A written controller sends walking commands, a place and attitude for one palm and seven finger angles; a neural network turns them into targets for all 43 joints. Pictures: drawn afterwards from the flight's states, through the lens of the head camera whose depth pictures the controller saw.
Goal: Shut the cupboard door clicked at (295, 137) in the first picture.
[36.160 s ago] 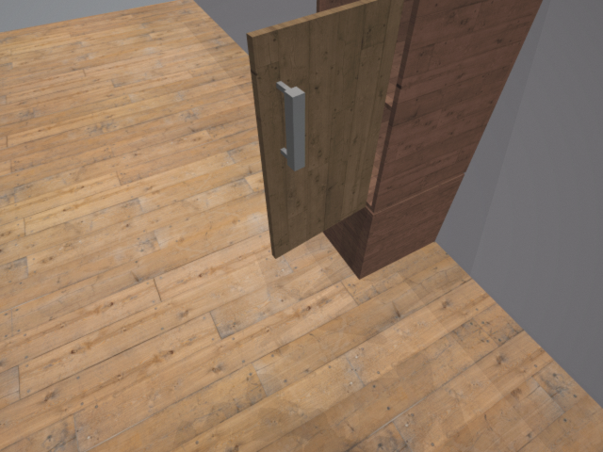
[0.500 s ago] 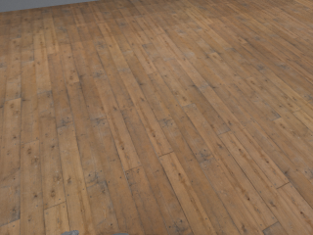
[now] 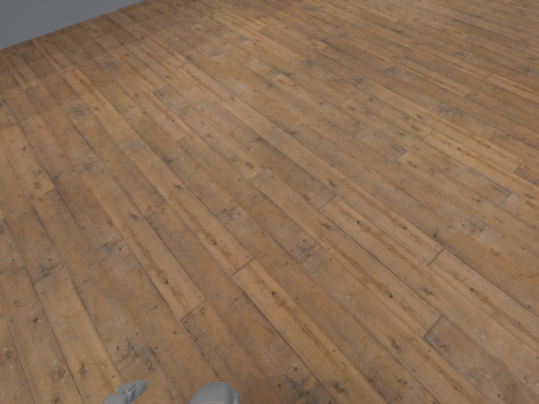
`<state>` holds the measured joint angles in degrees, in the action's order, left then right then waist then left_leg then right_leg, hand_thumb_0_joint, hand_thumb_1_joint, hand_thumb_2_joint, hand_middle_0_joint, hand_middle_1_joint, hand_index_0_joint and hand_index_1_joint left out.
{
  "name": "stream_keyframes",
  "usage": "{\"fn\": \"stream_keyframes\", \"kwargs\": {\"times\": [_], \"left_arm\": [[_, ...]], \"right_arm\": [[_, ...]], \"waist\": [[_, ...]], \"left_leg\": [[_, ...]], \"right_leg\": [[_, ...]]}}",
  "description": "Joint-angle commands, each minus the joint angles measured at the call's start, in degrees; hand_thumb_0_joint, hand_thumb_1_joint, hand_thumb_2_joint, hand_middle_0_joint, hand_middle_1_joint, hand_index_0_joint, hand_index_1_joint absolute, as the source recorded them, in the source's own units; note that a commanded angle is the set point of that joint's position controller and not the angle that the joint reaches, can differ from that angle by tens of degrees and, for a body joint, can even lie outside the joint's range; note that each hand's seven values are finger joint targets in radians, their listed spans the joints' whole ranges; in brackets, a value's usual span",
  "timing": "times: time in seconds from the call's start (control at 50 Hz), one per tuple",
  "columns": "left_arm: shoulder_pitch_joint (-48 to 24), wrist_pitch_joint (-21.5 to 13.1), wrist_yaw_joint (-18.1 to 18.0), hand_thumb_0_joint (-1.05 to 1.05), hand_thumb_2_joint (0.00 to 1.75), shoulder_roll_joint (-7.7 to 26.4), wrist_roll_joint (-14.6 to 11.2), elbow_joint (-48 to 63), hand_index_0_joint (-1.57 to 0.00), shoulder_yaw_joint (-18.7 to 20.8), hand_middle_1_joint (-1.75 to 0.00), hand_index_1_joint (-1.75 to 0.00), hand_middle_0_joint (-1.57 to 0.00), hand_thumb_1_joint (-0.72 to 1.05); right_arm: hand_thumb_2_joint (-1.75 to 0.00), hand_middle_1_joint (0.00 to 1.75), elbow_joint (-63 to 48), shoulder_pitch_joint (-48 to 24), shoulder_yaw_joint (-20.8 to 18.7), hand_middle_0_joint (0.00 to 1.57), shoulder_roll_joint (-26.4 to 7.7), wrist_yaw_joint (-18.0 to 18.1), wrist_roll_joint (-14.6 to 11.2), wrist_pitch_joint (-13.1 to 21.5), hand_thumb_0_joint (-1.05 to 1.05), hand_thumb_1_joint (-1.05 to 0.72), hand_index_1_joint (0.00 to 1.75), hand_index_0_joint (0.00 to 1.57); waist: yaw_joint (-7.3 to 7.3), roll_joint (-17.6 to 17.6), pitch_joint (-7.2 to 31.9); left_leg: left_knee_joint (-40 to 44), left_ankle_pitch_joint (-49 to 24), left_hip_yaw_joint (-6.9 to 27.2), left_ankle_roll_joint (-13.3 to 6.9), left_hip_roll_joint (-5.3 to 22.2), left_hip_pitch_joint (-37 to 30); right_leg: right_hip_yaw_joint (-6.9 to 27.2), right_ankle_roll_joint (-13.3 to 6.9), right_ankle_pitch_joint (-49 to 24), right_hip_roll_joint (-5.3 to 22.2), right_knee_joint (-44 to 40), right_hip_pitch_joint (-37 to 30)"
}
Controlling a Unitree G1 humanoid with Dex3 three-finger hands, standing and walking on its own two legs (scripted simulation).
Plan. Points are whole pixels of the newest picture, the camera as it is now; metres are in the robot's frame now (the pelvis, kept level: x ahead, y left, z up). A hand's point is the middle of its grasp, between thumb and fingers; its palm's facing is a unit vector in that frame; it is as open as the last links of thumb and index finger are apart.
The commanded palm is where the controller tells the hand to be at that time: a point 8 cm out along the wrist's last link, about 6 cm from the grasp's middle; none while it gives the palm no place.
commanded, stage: turn to face it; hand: left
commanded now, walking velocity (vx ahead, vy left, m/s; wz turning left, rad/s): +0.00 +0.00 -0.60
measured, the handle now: out of the picture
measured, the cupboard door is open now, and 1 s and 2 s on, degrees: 62 62 62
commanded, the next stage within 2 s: none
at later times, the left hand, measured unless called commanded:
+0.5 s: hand (178, 375) +0.18 +0.18 -0.15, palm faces -0.27 -0.93 -0.25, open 7.4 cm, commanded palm none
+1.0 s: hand (222, 343) +0.24 +0.11 -0.17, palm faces -0.53 -0.82 -0.22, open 7.4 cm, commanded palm none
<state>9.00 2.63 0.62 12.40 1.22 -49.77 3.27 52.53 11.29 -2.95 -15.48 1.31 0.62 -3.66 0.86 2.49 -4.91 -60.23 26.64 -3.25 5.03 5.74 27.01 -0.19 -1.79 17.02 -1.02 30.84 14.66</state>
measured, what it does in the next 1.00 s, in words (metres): steps on the spot, turning right: left foot, then right foot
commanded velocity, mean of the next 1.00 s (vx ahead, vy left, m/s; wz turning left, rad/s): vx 0.00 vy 0.00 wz -0.60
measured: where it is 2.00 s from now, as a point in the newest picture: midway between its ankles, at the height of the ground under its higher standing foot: outside the picture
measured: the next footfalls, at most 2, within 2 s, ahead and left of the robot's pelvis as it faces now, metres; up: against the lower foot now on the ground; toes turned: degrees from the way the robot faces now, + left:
left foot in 0.20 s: +0.09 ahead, +0.14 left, +0.00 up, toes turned -5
right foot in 0.54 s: +0.02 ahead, -0.13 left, +0.00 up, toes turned -24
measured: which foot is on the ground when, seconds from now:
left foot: up 0.00-0.18, down 0.20-0.54, up 0.56-0.90, down 0.92-1.00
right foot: down 0.00-0.20, up 0.22-0.52, down 0.54-0.92, up 0.94-1.00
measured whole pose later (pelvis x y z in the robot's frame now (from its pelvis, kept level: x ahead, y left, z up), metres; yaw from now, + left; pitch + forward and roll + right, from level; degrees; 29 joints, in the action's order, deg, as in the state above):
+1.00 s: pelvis +0.06 -0.02 +0.00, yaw -35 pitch +2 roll -1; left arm 10.7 4.2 1.1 15.1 1.0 -51.5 4.5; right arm 48.2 8.9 -0.5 -12.4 1.3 1.2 -0.7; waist -1.0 -2.4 -4.2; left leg -33.3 17.3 -4.2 0.2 3.6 17.9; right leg 4.2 0.6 28.8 -4.1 50.8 23.0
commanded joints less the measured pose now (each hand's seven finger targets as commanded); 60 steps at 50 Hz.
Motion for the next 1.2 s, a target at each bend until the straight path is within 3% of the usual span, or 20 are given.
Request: {"fn": "stream_keyframes", "kwargs": {"times": [0.0,0.08,0.14,0.18,0.2,0.3,0.42,0.48,0.5,0.52,0.56,0.64,0.78,0.86,0.88,0.9,0.92,1.02,1.12,1.18], "left_arm": [[1.4,-1.3,-1.0,0.00,0.90,12.8,0.1,3.3,-0.20,3.3,-0.30,-0.30,-0.20,0.90],[1.2,-1.0,-0.9,0.00,0.90,13.4,0.4,3.3,-0.20,3.8,-0.30,-0.30,-0.20,0.90],[-1.2,-0.4,-0.8,0.00,0.90,12.0,-0.2,3.5,-0.20,3.6,-0.30,-0.30,-0.20,0.90],[1.8,-0.1,0.1,0.00,0.90,6.3,-1.1,5.2,-0.20,2.4,-0.30,-0.30,-0.20,0.90],[0.6,-0.6,0.4,0.00,0.90,7.8,-0.5,6.2,-0.20,2.5,-0.30,-0.30,-0.20,0.90],[-0.4,0.8,1.6,0.00,0.90,6.2,-0.4,4.0,-0.20,2.8,-0.30,-0.30,-0.20,0.90],[-2.5,0.5,2.1,0.00,0.90,5.2,-0.3,5.2,-0.20,2.0,-0.30,-0.30,-0.20,0.90],[3.9,-0.3,1.9,0.00,0.90,7.7,-0.1,3.1,-0.20,2.7,-0.30,-0.30,-0.20,0.90],[7.2,-1.0,1.2,0.00,0.90,13.4,0.5,2.1,-0.20,3.8,-0.30,-0.30,-0.20,0.90],[9.5,-1.4,0.2,0.00,0.90,18.2,0.1,1.5,-0.20,4.5,-0.30,-0.30,-0.20,0.90],[6.6,-1.3,-0.9,0.00,0.90,16.5,-0.1,1.8,-0.20,4.5,-0.30,-0.30,-0.20,0.90],[0.4,-1.6,-1.1,0.00,0.90,12.1,0.0,3.7,-0.20,3.0,-0.30,-0.30,-0.20,0.90],[2.7,-1.3,-1.1,0.00,0.90,13.6,0.2,2.6,-0.20,3.6,-0.30,-0.30,-0.20,0.90],[-0.9,-0.7,-1.0,0.00,0.90,12.3,-0.3,3.1,-0.20,3.5,-0.30,-0.30,-0.20,0.90],[0.0,-0.4,-0.8,0.00,0.90,9.9,-0.8,3.8,-0.20,3.0,-0.30,-0.30,-0.20,0.90],[1.6,-0.3,-0.1,0.00,0.90,6.8,-1.1,4.7,-0.20,2.4,-0.30,-0.30,-0.20,0.90],[0.4,-0.8,0.1,0.00,0.90,7.8,-0.6,6.1,-0.20,2.1,-0.30,-0.30,-0.20,0.90],[-1.5,0.4,1.6,0.00,0.90,6.4,-0.3,4.4,-0.20,2.5,-0.30,-0.30,-0.20,0.90],[-4.0,0.4,1.9,0.00,0.90,5.3,-0.2,5.3,-0.20,1.8,-0.30,-0.30,-0.20,0.90],[-0.6,-0.1,1.9,0.00,0.90,6.2,-0.2,4.2,-0.20,2.0,-0.30,-0.30,-0.20,0.90]], "right_arm": [[-0.90,0.30,-6.1,-2.1,-0.9,0.20,-3.4,-0.2,0.1,2.0,0.00,-0.90,0.30,0.20],[-0.90,0.30,-7.0,-2.2,-0.9,0.20,-3.5,-0.1,-0.3,2.4,0.00,-0.90,0.30,0.20],[-0.90,0.30,-5.3,3.7,-0.9,0.20,-4.4,0.4,-0.3,3.3,0.00,-0.90,0.30,0.20],[-0.90,0.30,-5.8,6.0,-2.3,0.20,-13.4,0.8,1.0,4.0,0.00,-0.90,0.30,0.20],[-0.90,0.30,-6.8,6.6,-2.2,0.20,-14.2,0.9,1.2,3.8,0.00,-0.90,0.30,0.20],[-0.90,0.30,-7.4,1.1,-1.0,0.20,-9.1,1.2,1.4,3.9,0.00,-0.90,0.30,0.20],[-0.90,0.30,-5.6,3.0,-2.3,0.20,-10.7,0.3,1.3,3.2,0.00,-0.90,0.30,0.20],[-0.90,0.30,-6.0,0.4,-2.7,0.20,-10.8,-0.1,0.8,2.7,0.00,-0.90,0.30,0.20],[-0.90,0.30,-7.3,0.4,-2.2,0.20,-7.3,-0.5,0.1,2.7,0.00,-0.90,0.30,0.20],[-0.90,0.30,-10.2,-3.3,-1.1,0.20,-3.9,-0.6,0.2,2.3,0.00,-0.90,0.30,0.20],[-0.90,0.30,-9.5,-5.6,-1.2,0.20,-5.0,0.4,0.0,2.0,0.00,-0.90,0.30,0.20],[-0.90,0.30,-6.2,-2.1,-0.9,0.20,-4.3,-0.3,0.3,2.1,0.00,-0.90,0.30,0.20],[-0.90,0.30,-7.5,-3.8,-0.7,0.20,-3.5,-0.1,-0.3,2.4,0.00,-0.90,0.30,0.20],[-0.90,0.30,-5.6,2.5,-0.8,0.20,-4.4,0.4,-0.4,3.1,0.00,-0.90,0.30,0.20],[-0.90,0.30,-5.4,3.5,-1.1,0.20,-7.5,0.7,0.1,3.7,0.00,-0.90,0.30,0.20],[-0.90,0.30,-6.0,5.0,-2.1,0.20,-12.8,0.7,0.9,3.9,0.00,-0.90,0.30,0.20],[-0.90,0.30,-7.1,5.9,-2.1,0.20,-13.7,0.8,1.0,3.6,0.00,-0.90,0.30,0.20],[-0.90,0.30,-7.3,1.4,-1.1,0.20,-8.9,1.3,1.3,3.9,0.00,-0.90,0.30,0.20],[-0.90,0.30,-5.5,3.6,-2.2,0.20,-10.3,0.4,1.3,3.3,0.00,-0.90,0.30,0.20],[-0.90,0.30,-5.4,1.8,-2.7,0.20,-11.4,0.1,1.0,3.0,0.00,-0.90,0.30,0.20]], "waist": [[-1.60,-10.4,7.5],[-1.32,-11.7,7.5],[1.80,-9.0,8.8],[1.57,15.5,10.9],[2.36,11.0,9.5],[-0.46,8.8,7.4],[1.16,11.4,7.1],[-2.81,6.0,8.4],[-4.50,-9.2,9.8],[-6.29,-20.6,7.5],[-5.01,-17.7,6.6],[-1.14,-11.0,9.0],[-2.35,-10.7,8.9],[1.30,-9.3,8.7],[1.28,-1.9,9.3],[1.30,12.7,10.6],[1.81,11.3,9.2],[-0.12,8.5,7.9],[1.53,10.6,6.9],[-0.69,9.6,8.0]], "left_leg": [[5.8,-2.5,0.9,0.6,-1.6,2.5],[16.0,-2.8,1.4,-0.2,-3.1,-2.9],[34.1,-14.7,1.1,-0.9,-3.4,-17.0],[43.5,-23.9,22.4,-10.5,18.5,-26.7],[42.9,-25.8,24.7,-15.4,23.6,-21.3],[39.0,-40.1,5.4,-12.1,13.8,-21.0],[35.8,-35.9,-0.3,-11.1,14.7,-20.0],[25.6,-25.4,-4.4,-6.1,11.7,-11.7],[13.7,-11.2,-8.6,-2.1,5.6,-1.7],[0.6,10.9,-5.6,-0.2,-0.8,8.4],[-8.4,6.7,3.7,-0.7,0.7,12.2],[-0.9,-2.3,2.2,0.4,0.1,4.3],[14.9,-2.6,1.5,0.1,-3.3,-0.7],[33.7,-14.3,1.5,-0.9,-3.5,-15.3],[39.9,-16.4,7.9,-3.3,2.9,-22.0],[42.5,-24.1,20.8,-9.6,16.4,-26.5],[42.5,-28.9,24.7,-15.0,23.4,-22.9],[37.5,-46.1,5.0,-12.6,14.0,-23.8],[35.7,-42.1,-0.3,-11.3,14.4,-21.5],[30.1,-35.7,-2.8,-8.3,13.7,-17.8]], "right_leg": [[15.4,-9.5,-28.6,14.1,-9.4,-7.4],[19.4,-9.1,-24.9,13.6,-8.5,-4.4],[18.6,-4.0,-19.5,9.4,-2.9,3.0],[5.0,2.4,13.9,-3.0,16.5,17.0],[2.9,2.9,19.7,-0.8,27.3,16.3],[-0.4,5.0,11.3,2.6,33.3,16.2],[-5.9,3.8,8.8,1.1,14.0,7.2],[-5.5,1.9,-5.3,1.0,-3.5,-7.5],[9.1,-1.9,-14.0,12.2,-11.1,-16.3],[24.6,-8.4,-29.8,23.6,-13.1,-14.6],[25.8,-11.8,-24.7,21.2,-12.8,-10.9],[14.1,-9.1,-28.8,14.1,-9.4,-7.5],[20.2,-9.6,-28.9,13.3,-8.2,-8.1],[20.5,-4.5,-23.0,9.5,-3.4,0.8],[16.7,-1.5,-14.4,4.1,1.5,7.7],[7.8,1.8,6.8,-3.3,13.5,15.5],[3.2,2.8,19.3,-1.7,25.0,16.3],[-0.6,4.9,12.5,2.5,31.5,16.7],[-5.2,3.9,9.2,1.2,16.2,8.6],[-6.6,2.7,-0.1,0.2,2.4,-1.1]]}}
